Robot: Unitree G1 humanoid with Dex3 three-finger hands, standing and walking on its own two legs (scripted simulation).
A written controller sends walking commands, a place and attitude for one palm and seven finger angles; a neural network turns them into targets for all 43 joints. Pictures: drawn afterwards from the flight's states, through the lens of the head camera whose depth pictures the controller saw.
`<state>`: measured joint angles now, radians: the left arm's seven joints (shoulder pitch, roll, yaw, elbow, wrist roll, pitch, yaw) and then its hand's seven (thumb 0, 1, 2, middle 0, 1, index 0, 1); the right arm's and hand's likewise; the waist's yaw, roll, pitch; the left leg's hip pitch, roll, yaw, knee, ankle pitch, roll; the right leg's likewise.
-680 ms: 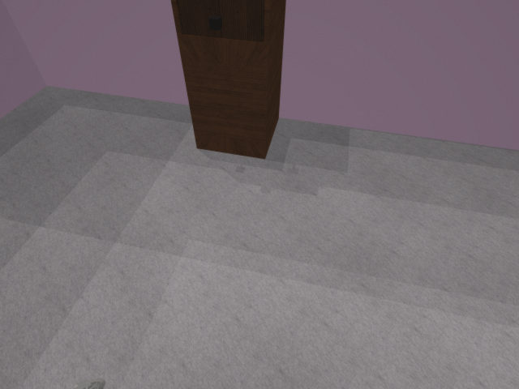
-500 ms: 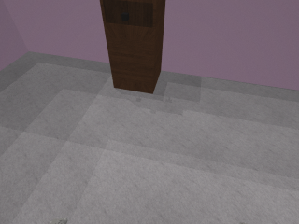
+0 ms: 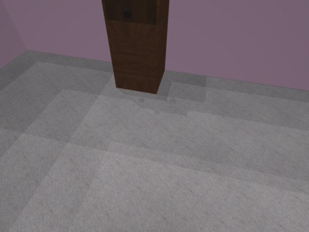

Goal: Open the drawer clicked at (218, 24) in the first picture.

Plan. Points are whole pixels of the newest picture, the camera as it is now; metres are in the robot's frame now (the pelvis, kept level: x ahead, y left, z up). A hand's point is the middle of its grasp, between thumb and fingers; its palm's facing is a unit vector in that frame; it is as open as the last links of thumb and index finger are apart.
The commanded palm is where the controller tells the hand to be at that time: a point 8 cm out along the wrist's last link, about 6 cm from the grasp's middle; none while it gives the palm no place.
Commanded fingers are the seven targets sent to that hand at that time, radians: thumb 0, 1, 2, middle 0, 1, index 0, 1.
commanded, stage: stand and wait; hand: left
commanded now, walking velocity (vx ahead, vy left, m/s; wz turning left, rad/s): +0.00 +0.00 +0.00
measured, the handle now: (128, 12) +1.51 +0.28 -0.01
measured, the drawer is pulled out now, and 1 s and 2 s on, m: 0.00 0.00 0.00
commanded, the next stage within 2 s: look at it before walking up in 0.14 s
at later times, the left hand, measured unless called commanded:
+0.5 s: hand out of the picture +0.08 +0.25 -0.15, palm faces -0.03 -0.94 -0.33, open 7.4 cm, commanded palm none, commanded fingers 0.00 0.90 0.90 -0.20 -0.30 -0.20 -0.30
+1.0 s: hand out of the picture +0.07 +0.24 -0.16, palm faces +0.00 -0.95 -0.31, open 7.4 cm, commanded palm none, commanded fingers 0.00 0.90 0.90 -0.20 -0.30 -0.20 -0.30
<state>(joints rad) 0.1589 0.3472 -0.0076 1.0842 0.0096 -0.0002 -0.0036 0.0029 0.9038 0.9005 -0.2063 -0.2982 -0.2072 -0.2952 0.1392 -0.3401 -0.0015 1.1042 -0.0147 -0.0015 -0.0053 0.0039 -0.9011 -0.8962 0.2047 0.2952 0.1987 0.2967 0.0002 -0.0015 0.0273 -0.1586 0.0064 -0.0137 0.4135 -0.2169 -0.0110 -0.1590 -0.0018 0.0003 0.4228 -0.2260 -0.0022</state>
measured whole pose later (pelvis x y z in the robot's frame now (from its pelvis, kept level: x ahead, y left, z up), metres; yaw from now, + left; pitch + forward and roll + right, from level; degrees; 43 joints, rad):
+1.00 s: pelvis +0.01 +0.00 +0.00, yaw +1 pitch -1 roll +0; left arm 0.18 0.31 -0.01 1.08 0.02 0.01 0.00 0.00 0.91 0.90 -0.20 -0.30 -0.21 -0.30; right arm 0.16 -0.31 0.01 1.10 -0.02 0.02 0.00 0.00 -0.90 -0.90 0.20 0.29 0.20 0.30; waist 0.00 0.00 0.00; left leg -0.19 0.01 -0.03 0.47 -0.28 0.00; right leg -0.16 0.00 -0.02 0.43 -0.25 0.00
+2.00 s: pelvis +0.38 +0.10 -0.01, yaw +22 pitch -1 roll -3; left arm 0.39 0.20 0.04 1.11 0.03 -0.06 0.01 0.00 0.92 0.90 -0.20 -0.30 -0.20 -0.29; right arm 0.13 -0.20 -0.06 0.99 -0.03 -0.03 0.04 0.00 -0.91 -0.90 0.19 0.29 0.19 0.30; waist 0.03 -0.02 0.04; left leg -0.46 0.10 0.13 0.66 -0.22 0.02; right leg -0.03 -0.09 -0.27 0.45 -0.37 0.06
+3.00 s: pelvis +0.68 +0.21 -0.01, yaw +9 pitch +0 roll +1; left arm 0.23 0.19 0.07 0.98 0.03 0.03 0.00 0.00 0.91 0.90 -0.21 -0.30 -0.21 -0.30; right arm 0.08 -0.20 -0.05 0.93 -0.02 0.02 -0.03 0.00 -0.91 -0.90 0.20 0.29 0.19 0.30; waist 0.05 0.00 0.04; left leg -0.41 0.06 0.03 0.78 -0.39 -0.07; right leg -0.34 0.06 0.03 0.50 -0.16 -0.05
